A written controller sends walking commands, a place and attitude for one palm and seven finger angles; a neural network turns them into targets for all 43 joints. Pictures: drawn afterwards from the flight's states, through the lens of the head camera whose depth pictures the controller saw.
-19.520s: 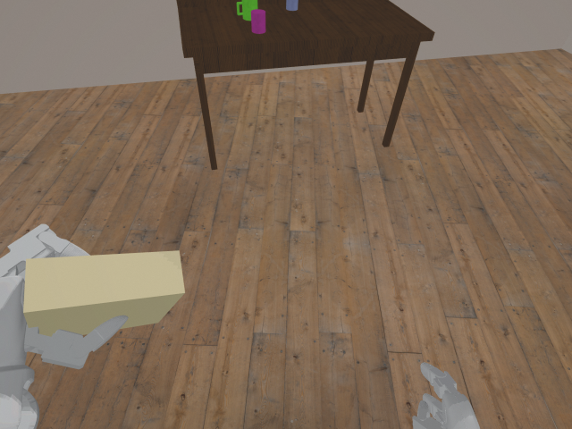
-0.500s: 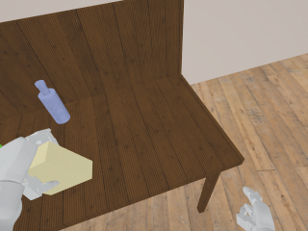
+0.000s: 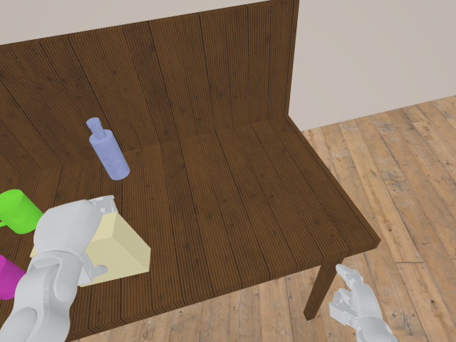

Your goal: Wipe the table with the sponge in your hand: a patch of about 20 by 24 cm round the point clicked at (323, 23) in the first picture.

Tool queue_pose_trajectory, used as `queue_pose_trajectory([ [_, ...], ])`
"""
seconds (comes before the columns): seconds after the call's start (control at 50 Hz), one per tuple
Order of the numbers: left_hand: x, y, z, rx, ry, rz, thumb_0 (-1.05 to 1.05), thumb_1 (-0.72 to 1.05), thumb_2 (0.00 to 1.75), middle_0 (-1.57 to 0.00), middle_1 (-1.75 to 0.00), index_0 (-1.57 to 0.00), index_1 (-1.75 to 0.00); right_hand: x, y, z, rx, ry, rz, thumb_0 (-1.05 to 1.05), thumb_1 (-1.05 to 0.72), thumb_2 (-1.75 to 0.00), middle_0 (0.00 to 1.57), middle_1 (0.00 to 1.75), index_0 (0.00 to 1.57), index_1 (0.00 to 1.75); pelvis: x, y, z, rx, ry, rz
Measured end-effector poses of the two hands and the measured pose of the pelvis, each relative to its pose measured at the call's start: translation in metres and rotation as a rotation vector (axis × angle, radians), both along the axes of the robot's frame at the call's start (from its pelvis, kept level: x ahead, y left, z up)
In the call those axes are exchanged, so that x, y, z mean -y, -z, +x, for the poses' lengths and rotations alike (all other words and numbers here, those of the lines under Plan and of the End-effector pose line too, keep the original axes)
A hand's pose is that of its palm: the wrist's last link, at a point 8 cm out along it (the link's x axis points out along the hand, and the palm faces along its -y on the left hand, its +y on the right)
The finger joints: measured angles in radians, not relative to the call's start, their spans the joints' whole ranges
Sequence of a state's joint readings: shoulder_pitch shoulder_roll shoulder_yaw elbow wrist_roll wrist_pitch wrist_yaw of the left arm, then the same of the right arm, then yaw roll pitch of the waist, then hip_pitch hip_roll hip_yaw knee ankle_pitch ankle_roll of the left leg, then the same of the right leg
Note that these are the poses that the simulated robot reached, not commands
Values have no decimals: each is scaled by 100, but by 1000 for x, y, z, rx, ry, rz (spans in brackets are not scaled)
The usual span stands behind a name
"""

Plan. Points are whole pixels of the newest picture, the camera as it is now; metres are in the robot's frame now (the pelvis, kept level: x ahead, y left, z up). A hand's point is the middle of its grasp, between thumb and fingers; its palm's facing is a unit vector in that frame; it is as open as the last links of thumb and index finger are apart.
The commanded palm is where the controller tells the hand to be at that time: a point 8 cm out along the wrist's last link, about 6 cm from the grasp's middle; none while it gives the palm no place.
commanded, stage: turn the palm down, sponge in hand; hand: left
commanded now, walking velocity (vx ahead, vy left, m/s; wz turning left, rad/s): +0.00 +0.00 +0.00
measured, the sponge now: (104, 257) +0.22 +0.27 +0.04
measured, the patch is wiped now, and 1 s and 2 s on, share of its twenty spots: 0.00 0.00 0.00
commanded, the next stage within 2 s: move the sponge above the wiping area in 0.58 s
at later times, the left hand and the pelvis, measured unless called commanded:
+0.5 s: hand (92, 230) +0.23 +0.28 +0.10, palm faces +0.03 -0.06 -1.00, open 9.3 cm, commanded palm +0.20 +0.27 +0.16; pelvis +0.01 -0.01 +0.00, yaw +0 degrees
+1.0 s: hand (91, 231) +0.24 +0.29 +0.08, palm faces -0.01 -0.08 -1.00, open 9.3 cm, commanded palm +0.21 +0.28 +0.14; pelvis +0.01 -0.01 +0.00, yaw +0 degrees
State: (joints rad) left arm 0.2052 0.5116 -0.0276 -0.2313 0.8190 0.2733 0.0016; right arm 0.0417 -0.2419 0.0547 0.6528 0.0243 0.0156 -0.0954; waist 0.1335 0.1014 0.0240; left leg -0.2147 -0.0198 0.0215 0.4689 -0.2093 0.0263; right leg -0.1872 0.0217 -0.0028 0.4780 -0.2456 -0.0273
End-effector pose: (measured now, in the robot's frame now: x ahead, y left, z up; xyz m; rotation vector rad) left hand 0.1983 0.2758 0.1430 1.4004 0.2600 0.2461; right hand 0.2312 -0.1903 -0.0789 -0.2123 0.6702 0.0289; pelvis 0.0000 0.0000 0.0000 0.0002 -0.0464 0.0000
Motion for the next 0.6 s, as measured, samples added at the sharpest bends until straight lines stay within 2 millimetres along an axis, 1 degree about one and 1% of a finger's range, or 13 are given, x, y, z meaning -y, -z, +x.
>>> queue_pose_trajectory([
  [0.06,-5,-6,2,27,-18,45,0,-42,103,-81,-138,-82,-139,0,1,1,-14,-6,1,2,-90,-90,20,30,20,30,1,-1,0,4,2,-1],
  [0.12,-13,-12,3,47,-73,75,0,-42,103,-81,-138,-82,-139,0,2,2,-24,-8,8,2,-90,-90,20,30,20,30,1,-2,0,7,1,-1],
  [0.2,-17,-11,4,19,-141,83,0,-42,103,-81,-138,-81,-140,2,2,7,-24,-10,21,2,-90,-90,20,30,20,30,2,-3,1,8,-4,1],
  [0.26,-13,-3,6,-36,-146,69,0,-42,103,-81,-139,-81,-140,3,1,11,-15,-12,26,2,-90,-90,20,30,20,30,2,-4,2,7,-7,2],
  [0.32,-3,4,9,-77,-101,54,0,-42,103,-81,-138,-81,-140,4,-1,15,-4,-14,21,2,-90,-90,20,30,20,30,3,-4,4,8,-4,3],
  [0.4,7,3,11,-64,-32,70,0,-42,103,-81,-138,-81,-140,7,-2,16,-10,-23,7,2,-90,-90,20,30,20,31,6,-4,7,10,2,3],
  [0.46,6,-4,13,-21,-29,90,0,-42,103,-81,-138,-82,-139,10,-3,16,-15,-19,4,2,-90,-90,20,30,20,31,9,-5,9,11,5,1],
  [0.52,0,-9,15,13,-69,96,0,-42,103,-81,-138,-81,-139,13,-3,17,-20,-11,6,2,-90,-90,20,30,20,30,10,-5,10,10,5,1],
  [0.6,-4,-9,18,12,-125,81,0,-42,103,-81,-138,-81,-140,18,-3,20,-15,2,13,2,-90,-90,20,30,20,30,11,-5,11,7,3,2],
])
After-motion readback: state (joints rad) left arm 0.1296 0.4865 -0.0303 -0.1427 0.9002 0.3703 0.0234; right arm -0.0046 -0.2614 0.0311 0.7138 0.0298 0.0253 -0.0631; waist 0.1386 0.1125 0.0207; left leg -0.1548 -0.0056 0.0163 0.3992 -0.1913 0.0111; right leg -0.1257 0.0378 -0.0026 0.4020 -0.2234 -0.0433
